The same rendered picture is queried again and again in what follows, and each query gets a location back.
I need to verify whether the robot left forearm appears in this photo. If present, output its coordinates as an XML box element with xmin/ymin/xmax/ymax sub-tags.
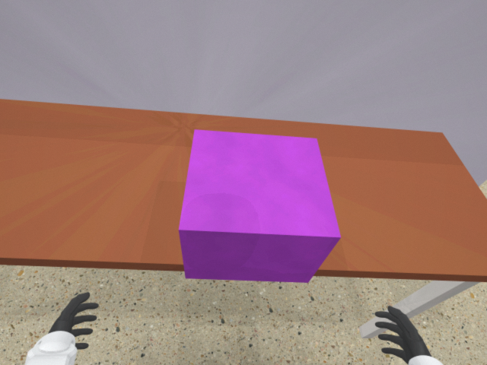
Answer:
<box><xmin>25</xmin><ymin>331</ymin><xmax>77</xmax><ymax>365</ymax></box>

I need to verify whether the robot right hand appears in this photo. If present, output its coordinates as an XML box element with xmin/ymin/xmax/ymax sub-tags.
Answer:
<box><xmin>375</xmin><ymin>306</ymin><xmax>431</xmax><ymax>365</ymax></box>

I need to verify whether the carton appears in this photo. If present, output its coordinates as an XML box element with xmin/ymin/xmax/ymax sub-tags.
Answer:
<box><xmin>179</xmin><ymin>129</ymin><xmax>341</xmax><ymax>283</ymax></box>

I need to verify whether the table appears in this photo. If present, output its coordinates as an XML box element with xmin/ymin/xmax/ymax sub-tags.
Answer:
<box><xmin>0</xmin><ymin>99</ymin><xmax>487</xmax><ymax>338</ymax></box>

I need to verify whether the robot left hand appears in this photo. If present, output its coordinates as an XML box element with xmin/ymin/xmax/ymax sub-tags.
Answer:
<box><xmin>48</xmin><ymin>292</ymin><xmax>99</xmax><ymax>349</ymax></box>

